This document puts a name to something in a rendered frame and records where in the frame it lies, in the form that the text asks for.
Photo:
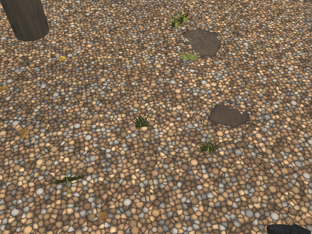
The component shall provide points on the right robot hand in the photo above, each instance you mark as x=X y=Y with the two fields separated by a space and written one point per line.
x=286 y=229

